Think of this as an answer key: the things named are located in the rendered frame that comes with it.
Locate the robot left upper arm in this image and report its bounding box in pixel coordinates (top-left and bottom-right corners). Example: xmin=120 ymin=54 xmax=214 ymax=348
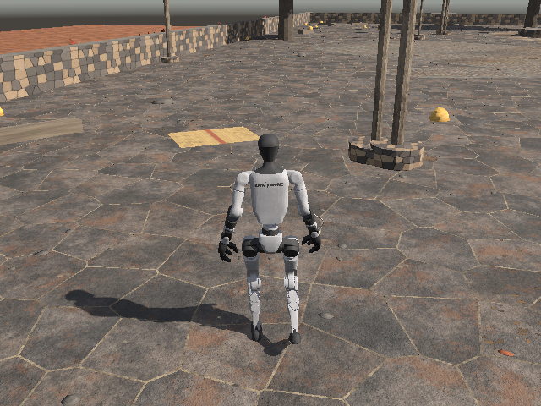
xmin=229 ymin=171 xmax=252 ymax=218

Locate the left robot forearm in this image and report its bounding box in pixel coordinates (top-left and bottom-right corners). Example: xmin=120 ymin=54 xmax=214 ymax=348
xmin=221 ymin=205 xmax=238 ymax=244

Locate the left robot hand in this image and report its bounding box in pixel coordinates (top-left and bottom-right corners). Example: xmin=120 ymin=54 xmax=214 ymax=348
xmin=218 ymin=241 xmax=238 ymax=262

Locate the right robot foot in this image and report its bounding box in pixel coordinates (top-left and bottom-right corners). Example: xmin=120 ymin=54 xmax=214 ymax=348
xmin=289 ymin=330 xmax=302 ymax=344

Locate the right robot hand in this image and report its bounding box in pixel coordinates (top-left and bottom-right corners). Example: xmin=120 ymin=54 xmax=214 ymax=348
xmin=302 ymin=235 xmax=321 ymax=253

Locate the right robot forearm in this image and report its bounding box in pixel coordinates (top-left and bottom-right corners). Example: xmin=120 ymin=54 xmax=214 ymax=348
xmin=303 ymin=203 xmax=320 ymax=238

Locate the robot left thigh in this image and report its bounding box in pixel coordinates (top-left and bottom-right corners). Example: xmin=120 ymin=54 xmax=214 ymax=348
xmin=242 ymin=235 xmax=261 ymax=291

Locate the robot right upper arm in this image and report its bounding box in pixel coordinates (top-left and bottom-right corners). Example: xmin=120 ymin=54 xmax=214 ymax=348
xmin=287 ymin=170 xmax=310 ymax=216

